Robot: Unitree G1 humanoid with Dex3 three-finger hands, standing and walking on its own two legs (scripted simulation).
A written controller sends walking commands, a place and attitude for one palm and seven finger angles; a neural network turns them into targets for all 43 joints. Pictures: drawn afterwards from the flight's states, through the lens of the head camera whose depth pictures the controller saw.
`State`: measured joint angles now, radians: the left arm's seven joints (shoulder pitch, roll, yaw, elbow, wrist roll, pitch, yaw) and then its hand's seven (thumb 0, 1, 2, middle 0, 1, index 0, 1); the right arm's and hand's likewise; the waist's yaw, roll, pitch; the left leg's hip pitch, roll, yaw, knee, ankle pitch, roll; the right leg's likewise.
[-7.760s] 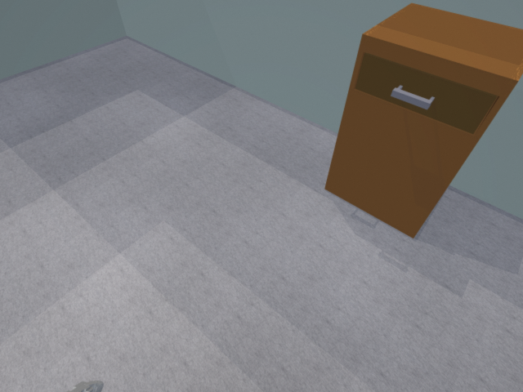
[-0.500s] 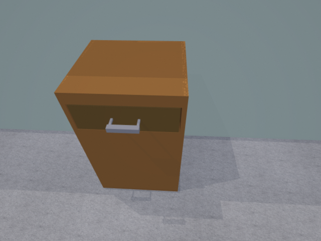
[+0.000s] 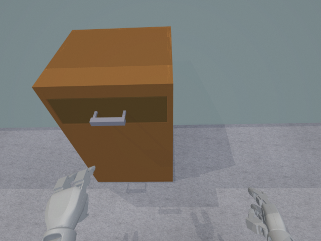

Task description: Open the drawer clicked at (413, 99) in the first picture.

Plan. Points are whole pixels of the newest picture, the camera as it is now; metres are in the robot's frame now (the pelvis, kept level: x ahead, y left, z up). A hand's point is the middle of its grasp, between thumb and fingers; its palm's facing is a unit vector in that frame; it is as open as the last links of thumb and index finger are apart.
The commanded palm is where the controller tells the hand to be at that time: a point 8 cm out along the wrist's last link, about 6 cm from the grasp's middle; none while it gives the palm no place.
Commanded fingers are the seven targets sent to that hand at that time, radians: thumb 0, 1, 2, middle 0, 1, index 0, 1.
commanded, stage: raise the hand with hooked fingers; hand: left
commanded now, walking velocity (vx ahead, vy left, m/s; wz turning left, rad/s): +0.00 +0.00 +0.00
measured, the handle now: (109, 117) +0.55 +0.25 -0.08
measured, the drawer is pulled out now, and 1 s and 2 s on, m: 0.00 0.00 0.00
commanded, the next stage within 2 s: move the hooked fingers above the handle in 1.58 s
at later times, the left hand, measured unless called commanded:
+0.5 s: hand (73, 195) +0.22 +0.24 +0.01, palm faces -0.03 -0.10 -0.99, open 10.9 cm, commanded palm +0.20 +0.24 +0.06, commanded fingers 0.00 -0.08 0.48 -0.27 -0.93 -0.27 -0.93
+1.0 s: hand (62, 157) +0.29 +0.26 +0.07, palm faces +0.06 -0.07 -1.00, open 13.5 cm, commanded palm +0.27 +0.27 +0.13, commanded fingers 0.00 -0.50 0.30 -0.30 -1.20 -0.30 -1.20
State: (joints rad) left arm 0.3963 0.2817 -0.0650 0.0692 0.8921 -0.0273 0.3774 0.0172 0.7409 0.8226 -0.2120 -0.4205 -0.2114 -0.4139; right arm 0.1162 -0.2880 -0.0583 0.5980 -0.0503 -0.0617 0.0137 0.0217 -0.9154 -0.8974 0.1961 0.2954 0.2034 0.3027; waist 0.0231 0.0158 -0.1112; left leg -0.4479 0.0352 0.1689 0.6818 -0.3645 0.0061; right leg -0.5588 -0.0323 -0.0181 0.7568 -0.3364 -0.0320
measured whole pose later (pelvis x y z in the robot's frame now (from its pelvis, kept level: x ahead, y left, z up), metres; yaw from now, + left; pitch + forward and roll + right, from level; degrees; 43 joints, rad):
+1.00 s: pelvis +0.02 +0.02 +0.02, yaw +2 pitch +4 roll +1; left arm 0.03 0.41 -0.09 0.04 1.00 0.08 0.18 0.00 -0.42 0.34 -0.32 -1.15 -0.32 -1.15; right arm 0.09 -0.23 0.00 0.58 -0.01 0.10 0.00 0.01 -0.91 -0.90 0.20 0.30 0.20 0.30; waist 0.08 0.06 -0.04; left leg -0.29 0.00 0.08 0.56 -0.33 0.02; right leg -0.36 -0.04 -0.06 0.60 -0.30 -0.01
